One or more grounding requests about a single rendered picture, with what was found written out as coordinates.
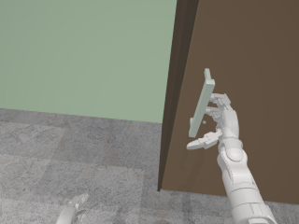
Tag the handle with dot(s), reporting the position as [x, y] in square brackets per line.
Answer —
[202, 104]

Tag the left robot hand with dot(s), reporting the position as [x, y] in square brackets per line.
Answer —
[70, 215]

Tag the wardrobe door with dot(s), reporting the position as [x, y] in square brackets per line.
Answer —
[251, 48]

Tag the robot right forearm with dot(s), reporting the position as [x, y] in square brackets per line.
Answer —
[244, 196]

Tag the right robot hand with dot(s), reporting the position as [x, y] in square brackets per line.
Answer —
[227, 121]

